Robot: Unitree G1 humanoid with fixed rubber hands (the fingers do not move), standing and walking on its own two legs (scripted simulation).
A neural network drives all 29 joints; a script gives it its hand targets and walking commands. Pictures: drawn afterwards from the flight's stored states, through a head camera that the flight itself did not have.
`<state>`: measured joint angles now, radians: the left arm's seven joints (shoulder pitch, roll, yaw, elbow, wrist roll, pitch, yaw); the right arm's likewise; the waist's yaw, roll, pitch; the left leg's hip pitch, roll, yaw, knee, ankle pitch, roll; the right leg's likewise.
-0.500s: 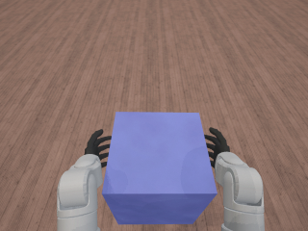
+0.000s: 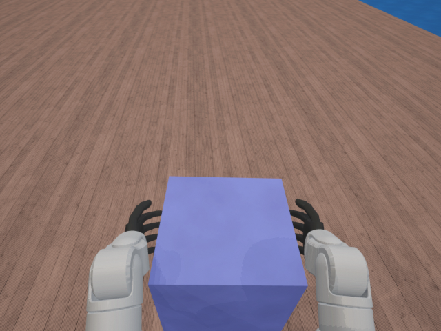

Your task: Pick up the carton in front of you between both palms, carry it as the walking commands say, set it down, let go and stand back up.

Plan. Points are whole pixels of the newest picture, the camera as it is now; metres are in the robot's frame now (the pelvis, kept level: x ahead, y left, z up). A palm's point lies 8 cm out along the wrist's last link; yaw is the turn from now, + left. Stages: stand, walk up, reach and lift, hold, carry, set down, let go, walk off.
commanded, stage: carry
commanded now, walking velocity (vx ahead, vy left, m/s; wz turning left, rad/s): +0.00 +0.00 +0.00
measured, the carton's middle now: (223, 261) +0.27 +0.00 +0.00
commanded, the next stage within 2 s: hold in 1.02 s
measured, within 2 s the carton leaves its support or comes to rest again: neither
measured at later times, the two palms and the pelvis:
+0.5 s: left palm (143, 265) +0.24 +0.14 +0.04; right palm (316, 262) +0.24 -0.16 +0.05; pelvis -0.04 -0.01 +0.00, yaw +0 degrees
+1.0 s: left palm (148, 267) +0.24 +0.13 +0.04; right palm (322, 265) +0.23 -0.17 +0.05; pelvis -0.05 -0.02 +0.00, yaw -1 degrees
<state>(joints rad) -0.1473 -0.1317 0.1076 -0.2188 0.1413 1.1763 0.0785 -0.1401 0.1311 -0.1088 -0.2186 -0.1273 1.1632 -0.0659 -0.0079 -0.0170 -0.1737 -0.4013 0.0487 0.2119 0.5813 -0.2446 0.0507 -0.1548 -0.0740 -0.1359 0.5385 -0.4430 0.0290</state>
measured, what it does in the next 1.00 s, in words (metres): shifts its weight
